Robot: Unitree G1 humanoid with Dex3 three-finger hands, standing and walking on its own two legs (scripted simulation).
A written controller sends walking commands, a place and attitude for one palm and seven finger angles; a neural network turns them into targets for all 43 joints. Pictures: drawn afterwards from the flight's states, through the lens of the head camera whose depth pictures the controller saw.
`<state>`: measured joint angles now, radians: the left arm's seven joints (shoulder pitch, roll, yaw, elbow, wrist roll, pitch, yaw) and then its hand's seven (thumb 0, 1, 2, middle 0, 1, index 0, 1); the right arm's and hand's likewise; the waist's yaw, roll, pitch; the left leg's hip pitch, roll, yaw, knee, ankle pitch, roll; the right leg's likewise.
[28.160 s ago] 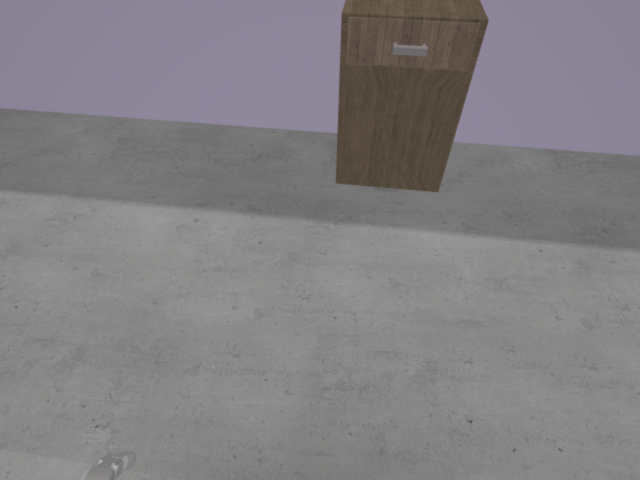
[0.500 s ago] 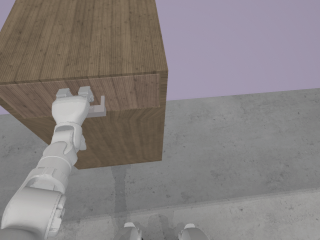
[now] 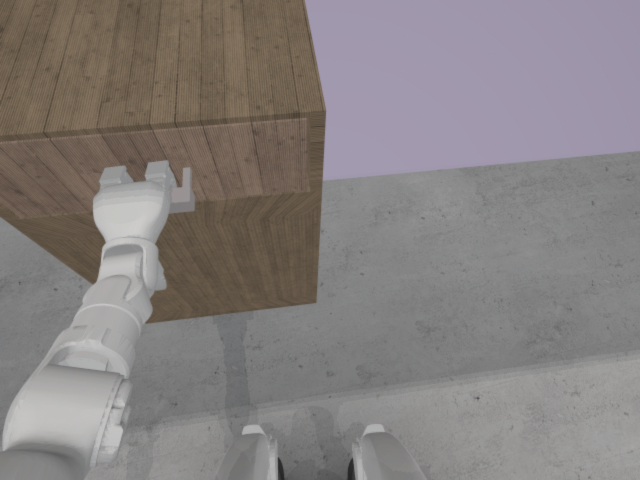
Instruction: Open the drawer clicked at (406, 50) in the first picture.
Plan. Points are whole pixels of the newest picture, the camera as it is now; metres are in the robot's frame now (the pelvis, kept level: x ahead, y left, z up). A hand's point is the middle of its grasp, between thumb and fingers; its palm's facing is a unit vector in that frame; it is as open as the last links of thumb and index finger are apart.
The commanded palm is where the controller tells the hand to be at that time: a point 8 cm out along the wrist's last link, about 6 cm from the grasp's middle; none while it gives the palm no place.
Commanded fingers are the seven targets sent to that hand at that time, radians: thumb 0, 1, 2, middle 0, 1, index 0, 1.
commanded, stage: lower the fingers behind the handle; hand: left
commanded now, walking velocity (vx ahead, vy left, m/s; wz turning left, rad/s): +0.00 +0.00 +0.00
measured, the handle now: (149, 190) +0.50 +0.23 -0.01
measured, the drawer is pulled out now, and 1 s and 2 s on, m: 0.00 0.00 0.08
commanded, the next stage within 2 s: close the thumb around the handle in 0.30 s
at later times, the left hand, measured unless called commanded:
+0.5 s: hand (146, 233) +0.45 +0.23 -0.03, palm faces -0.04 -0.01 -1.00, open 13.6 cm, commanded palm +0.43 +0.22 +0.02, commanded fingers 0.00 -0.16 0.44 -0.32 -1.24 -0.32 -1.24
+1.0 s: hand (146, 230) +0.45 +0.23 -0.03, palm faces -0.04 -0.03 -1.00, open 5.9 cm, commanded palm +0.43 +0.22 +0.02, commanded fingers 0.00 0.90 0.90 -0.40 -1.35 -0.40 -1.35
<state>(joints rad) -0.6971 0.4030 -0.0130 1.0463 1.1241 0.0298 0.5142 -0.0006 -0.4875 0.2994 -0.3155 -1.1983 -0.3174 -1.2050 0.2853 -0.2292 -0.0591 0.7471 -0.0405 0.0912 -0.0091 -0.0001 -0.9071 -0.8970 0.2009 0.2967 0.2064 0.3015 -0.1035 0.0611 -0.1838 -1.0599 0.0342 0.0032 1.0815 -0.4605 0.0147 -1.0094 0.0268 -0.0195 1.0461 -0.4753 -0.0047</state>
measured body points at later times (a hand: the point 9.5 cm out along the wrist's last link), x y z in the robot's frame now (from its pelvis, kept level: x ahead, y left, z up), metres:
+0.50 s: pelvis +0.00 -0.01 +0.00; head +0.12 -0.01 +0.44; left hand +0.44 +0.22 +0.03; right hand +0.04 -0.27 -0.13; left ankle +0.02 +0.11 -0.66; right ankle +0.00 -0.12 -0.66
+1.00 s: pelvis +0.00 +0.00 +0.00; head +0.12 +0.01 +0.44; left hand +0.45 +0.23 +0.03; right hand +0.03 -0.26 -0.13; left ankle +0.02 +0.11 -0.66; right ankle +0.00 -0.12 -0.66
